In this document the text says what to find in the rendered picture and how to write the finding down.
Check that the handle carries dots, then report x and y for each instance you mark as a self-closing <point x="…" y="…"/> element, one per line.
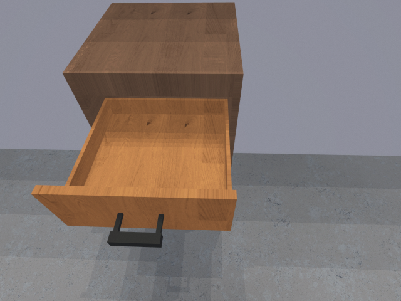
<point x="137" y="239"/>

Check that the drawer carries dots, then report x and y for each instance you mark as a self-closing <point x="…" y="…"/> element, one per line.
<point x="149" y="156"/>

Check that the cabinet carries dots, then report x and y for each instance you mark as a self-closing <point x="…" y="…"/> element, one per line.
<point x="160" y="50"/>

